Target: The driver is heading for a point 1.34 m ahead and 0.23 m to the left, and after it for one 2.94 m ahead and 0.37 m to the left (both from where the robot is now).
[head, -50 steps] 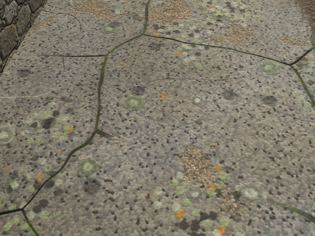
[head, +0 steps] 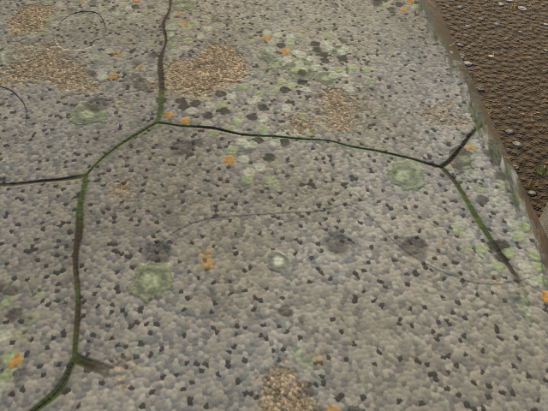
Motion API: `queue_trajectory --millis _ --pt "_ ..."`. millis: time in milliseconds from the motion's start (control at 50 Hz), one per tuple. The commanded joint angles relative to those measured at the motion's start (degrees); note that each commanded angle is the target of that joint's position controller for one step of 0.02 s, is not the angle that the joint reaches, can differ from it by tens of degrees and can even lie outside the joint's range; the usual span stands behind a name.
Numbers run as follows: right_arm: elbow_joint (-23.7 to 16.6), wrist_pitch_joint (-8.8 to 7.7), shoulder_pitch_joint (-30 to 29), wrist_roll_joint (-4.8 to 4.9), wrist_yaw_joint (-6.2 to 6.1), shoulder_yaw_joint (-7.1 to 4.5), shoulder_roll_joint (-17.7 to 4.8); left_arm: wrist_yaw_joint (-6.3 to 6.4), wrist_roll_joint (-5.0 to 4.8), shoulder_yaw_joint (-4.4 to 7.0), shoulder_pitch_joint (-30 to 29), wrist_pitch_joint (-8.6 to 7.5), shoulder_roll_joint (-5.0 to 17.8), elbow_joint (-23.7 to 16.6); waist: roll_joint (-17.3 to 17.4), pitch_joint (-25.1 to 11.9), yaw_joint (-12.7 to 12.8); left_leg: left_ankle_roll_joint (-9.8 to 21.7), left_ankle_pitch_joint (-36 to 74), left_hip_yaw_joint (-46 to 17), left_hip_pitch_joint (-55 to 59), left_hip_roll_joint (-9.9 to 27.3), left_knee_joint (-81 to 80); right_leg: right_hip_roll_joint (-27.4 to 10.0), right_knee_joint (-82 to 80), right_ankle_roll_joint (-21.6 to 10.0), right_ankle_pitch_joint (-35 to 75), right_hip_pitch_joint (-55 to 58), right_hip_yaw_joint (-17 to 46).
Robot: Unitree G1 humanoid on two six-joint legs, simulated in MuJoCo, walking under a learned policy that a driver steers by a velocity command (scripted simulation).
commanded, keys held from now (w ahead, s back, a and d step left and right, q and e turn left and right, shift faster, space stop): shift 0.16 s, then q+shift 0.64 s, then shift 0.12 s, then e+shift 0.08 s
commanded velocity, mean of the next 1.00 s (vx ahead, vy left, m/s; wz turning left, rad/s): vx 0.00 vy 0.00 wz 0.35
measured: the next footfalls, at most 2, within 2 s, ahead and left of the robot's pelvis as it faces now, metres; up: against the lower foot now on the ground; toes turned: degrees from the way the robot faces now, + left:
right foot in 0.32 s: +0.02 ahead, -0.15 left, +0.00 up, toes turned +0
left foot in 0.70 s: +0.04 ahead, +0.13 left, +0.00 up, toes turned +19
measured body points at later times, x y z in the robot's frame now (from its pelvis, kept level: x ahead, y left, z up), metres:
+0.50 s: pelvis +0.00 -0.02 +0.00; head +0.04 -0.03 +0.45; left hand +0.16 +0.25 -0.09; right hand +0.11 -0.31 -0.11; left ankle -0.01 +0.10 -0.66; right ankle -0.02 -0.15 -0.74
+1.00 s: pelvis +0.01 +0.04 +0.00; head +0.03 +0.08 +0.45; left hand +0.03 +0.36 -0.11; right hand +0.29 -0.13 -0.06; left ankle +0.00 +0.12 -0.74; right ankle +0.11 -0.10 -0.67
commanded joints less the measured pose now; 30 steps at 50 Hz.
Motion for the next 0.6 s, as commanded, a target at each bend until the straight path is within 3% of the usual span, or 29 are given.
queue_trajectory --millis 20,40,80,120,160,200,220,280,300,320,340,360,380,400,420,440,480,540,600 --pt "-6.76 -0.93 -6.72 -0.34 -0.89 -1.09 -4.97 -0.54 0.84 2.64 4.62 -1.24 9.54 -1.74 9.21 -4.61 2.46 10.79 3.83 -15.73 6.2 19.46 -10.16 -5.66 22.53 2.37 -3.34 -7.4 -4.34" --pt "-6.83 -0.67 -6.52 0.6 -1.24 -0.73 -4.71 -0.35 1.12 2.01 5.39 -0.86 7.53 -0.71 7.18 -4.07 2.01 9.83 4.57 -12.75 6.38 17.05 -9.31 -5.47 26.96 2.97 -0.81 -7.99 -5.25" --pt "-6.07 -0.17 -3.88 0.9 -1.5 -0.27 -5.3 -0.63 0.88 0.62 4.16 -0.88 4.74 -1.34 6.69 -2.49 0.55 11.09 12.93 -8.73 5.79 15.81 -8.89 -5.79 30.39 4.11 0.3 -8.96 -8.12" --pt "-5.0 0.27 0.04 0.57 -1.45 -0.4 -6.23 -0.51 0.47 -0.39 0.59 -1.31 3.32 -2.81 8.89 -2.98 -1.73 12.13 17.06 -6.93 10.51 15.21 -7.99 -6.68 24.76 5.03 0.68 -10.49 -9.38" --pt "-4.31 0.53 2.13 0.72 -1.36 -0.69 -7.34 -0.46 0.68 -1.06 -1.45 -1.52 2.6 -3.54 10.95 -4.47 -2.97 12.86 19.61 -6.69 14.22 16.09 -6.82 -7.94 17.87 5.68 -0.36 -9.15 -9.68" --pt "-3.91 0.56 0.97 1.12 -0.8 0.0 -6.34 -0.66 1.74 -2.54 -1.46 -1.74 -0.6 -3.32 12.23 -6.25 -2.09 12.26 19.76 -5.26 10.28 14.64 -6.03 -10.31 5.41 5.19 -2.5 1.52 -11.75" --pt "-3.54 0.58 1.33 1.35 -0.3 0.23 -6.01 -0.76 1.82 -2.83 -1.38 -1.85 -1.44 -2.76 13.8 -6.03 -2.33 11.93 18.66 -5.24 7.93 13.72 -6.2 -9.96 -0.55 5.14 -3.27 6.38 -13.45" --pt "-3.03 0.95 3.41 3.32 0.28 -1.04 -10.43 -0.59 1.17 -1.31 0.84 -2.18 1.7 -0.89 14.69 -2.84 -1.02 10.84 20.31 -9.4 5.78 13.15 -3.39 -5.99 -20.29 3.2 9.37 14.02 -16.56" --pt "-3.01 0.67 4.47 3.92 0.17 -1.24 -10.8 -0.33 1.04 -0.75 2.04 -2.35 3.47 -0.6 14.0 -3.55 -0.71 8.89 18.33 -11.31 3.89 12.64 -2.57 -7.28 -24.48 1.3 13.65 18.78 -14.28" --pt "-3.52 0.06 4.46 3.62 0.27 -0.89 -9.35 0.31 1.35 -0.01 4.92 -2.23 6.21 -0.59 10.56 -6.63 0.08 5.56 10.73 -10.91 -1.45 11.32 0.42 -13.32 -22.65 -0.87 19.83 27.08 -10.71" --pt "-4.81 -0.87 5.13 2.41 0.9 0.23 -4.74 1.13 2.77 1.04 7.32 -1.41 10.52 -0.74 -3.42 -10.12 -0.6 1.29 -7.44 -4.42 -12.13 5.01 12.39 -25.8 -17.73 -6.25 40.02 36.03 -1.76" --pt "-6.11 -1.38 3.2 3.45 0.75 -0.02 -5.07 0.64 3.59 1.53 6.31 -1.02 10.76 0.53 -15.89 -9.61 0.81 -1.81 -24.9 4.35 -19.0 1.54 20.94 -34.68 -21.57 -14.62 40.55 29.94 4.72" --pt "-5.51 -0.9 1.73 3.46 0.43 -1.56 -9.4 0.39 4.05 0.43 4.69 -1.75 6.88 -1.05 -10.43 -7.18 2.21 -3.79 -26.7 2.93 -19.86 4.1 33.88 -34.3 -23.7 -16.85 39.83 26.87 4.01" --pt "-4.68 0.26 2.93 3.68 0.1 -2.14 -8.97 0.51 3.83 -0.4 0.69 -2.32 4.08 -1.48 -8.15 -5.66 0.05 -4.4 -23.72 2.64 -21.09 4.82 39.74 -31.43 -23.78 -14.64 37.63 24.72 -0.5" --pt "-3.2 1.89 5.73 3.4 -0.5 -2.27 -7.92 0.48 3.02 -0.82 -3.33 -2.92 2.64 -2.24 -7.09 -4.26 -1.67 -5.57 -20.43 2.5 -20.4 5.54 42.32 -28.42 -23.91 -12.49 35.8 22.26 -5.5" --pt "-3.23 3.07 6.69 3.0 -0.77 -2.26 -7.34 0.49 2.21 -0.82 -5.74 -3.32 2.34 -2.17 -7.22 -2.92 -2.6 -6.41 -16.65 2.67 -20.88 6.38 43.1 -27.55 -24.2 -11.54 35.09 20.89 -8.22" --pt "-5.03 3.95 5.14 2.9 -0.61 -1.77 -5.47 0.75 2.37 -0.62 -5.73 -3.42 2.42 -1.37 -6.68 -1.77 -2.09 -7.29 -11.5 5.08 -20.38 7.12 40.14 -26.14 -25.18 -11.21 32.58 19.34 -12.66" --pt "-8.46 3.78 1.4 2.82 1.1 -0.74 -3.44 1.09 2.23 0.11 -4.05 -3.02 3.83 -0.05 -6.58 -3.46 0.04 -6.45 -8.86 6.72 -17.59 8.89 28.9 -27.27 -23.92 -11.26 30.82 22.19 -15.92" --pt "-10.15 3.81 1.71 2.75 2.65 -1.08 -4.76 0.32 1.45 1.3 -3.94 -3.09 6.92 0.95 -6.92 -4.82 0.16 -4.1 -9.67 9.87 -11.12 8.18 20.86 -29.53 -22.11 -10.84 32.92 21.85 -17.66"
